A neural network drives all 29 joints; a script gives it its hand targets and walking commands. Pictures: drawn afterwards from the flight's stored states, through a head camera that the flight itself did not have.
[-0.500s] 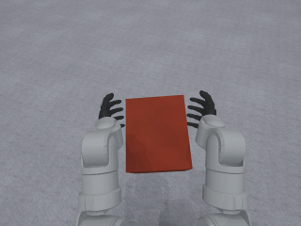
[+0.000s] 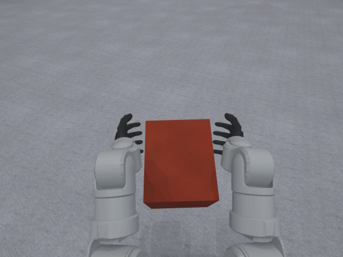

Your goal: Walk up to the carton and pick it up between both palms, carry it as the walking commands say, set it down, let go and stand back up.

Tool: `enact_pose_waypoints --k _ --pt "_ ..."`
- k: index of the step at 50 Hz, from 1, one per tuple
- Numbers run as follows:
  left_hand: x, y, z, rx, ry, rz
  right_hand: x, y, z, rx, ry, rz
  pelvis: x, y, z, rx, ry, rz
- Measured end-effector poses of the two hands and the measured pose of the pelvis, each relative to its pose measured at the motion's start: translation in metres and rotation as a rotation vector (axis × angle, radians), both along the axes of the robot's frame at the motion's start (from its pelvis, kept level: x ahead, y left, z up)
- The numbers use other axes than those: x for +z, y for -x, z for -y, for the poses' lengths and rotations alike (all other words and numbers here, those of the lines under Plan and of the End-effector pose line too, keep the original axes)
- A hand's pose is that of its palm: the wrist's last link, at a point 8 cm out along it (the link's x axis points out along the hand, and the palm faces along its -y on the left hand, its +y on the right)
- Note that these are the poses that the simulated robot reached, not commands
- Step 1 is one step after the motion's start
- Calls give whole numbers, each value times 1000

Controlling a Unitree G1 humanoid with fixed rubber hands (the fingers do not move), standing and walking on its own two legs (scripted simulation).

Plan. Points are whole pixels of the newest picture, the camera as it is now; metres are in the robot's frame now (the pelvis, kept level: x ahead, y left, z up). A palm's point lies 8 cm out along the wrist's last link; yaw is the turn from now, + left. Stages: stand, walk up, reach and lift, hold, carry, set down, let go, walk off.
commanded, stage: carry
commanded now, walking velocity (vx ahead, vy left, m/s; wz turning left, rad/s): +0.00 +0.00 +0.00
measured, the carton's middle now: (178, 166) +0.34 +0.00 +0.03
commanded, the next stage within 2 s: none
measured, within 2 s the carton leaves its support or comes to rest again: neither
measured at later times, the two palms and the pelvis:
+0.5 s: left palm (131, 147) +0.32 +0.10 +0.14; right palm (240, 148) +0.31 -0.13 +0.13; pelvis +0.00 -0.01 +0.00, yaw +0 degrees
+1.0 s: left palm (132, 149) +0.32 +0.10 +0.13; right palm (237, 148) +0.32 -0.13 +0.12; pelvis +0.00 -0.01 +0.00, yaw +0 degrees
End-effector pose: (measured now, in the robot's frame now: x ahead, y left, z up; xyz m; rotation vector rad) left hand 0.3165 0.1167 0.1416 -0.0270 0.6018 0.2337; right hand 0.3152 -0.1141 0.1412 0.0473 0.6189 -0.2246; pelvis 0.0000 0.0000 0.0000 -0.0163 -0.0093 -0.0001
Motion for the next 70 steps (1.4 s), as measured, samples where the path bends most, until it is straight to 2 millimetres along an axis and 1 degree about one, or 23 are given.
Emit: enact_pose_waypoints --k 4,9,12,20,27,35,40,70 --pt "1 3 1 1 -5 -5 -1 3 1 1 1 -12 1 3 1 -3 4 2" --pt "2 5 8 0 -11 -1 -2 5 8 0 -5 -10 1 4 7 -3 -3 5" --pt "2 5 12 -1 -14 -6 -2 5 11 0 -4 -14 1 3 10 -3 -8 4" --pt "-1 3 8 -1 -8 -13 -2 3 8 1 5 -23 1 2 7 -2 -4 1" --pt "-4 0 16 -3 -17 -27 -8 0 15 -2 12 -34 1 0 13 -2 -11 -1" --pt "-5 -2 15 -3 -15 -29 -8 -2 14 -2 15 -35 2 -1 12 -2 -10 -4" --pt "-12 -3 15 4 -12 -45 -15 -4 13 3 25 -48 2 -1 13 -2 -11 -3" --pt "-16 -9 13 14 -7 -27 -19 -10 11 6 27 -25 2 -2 13 -1 -11 -6"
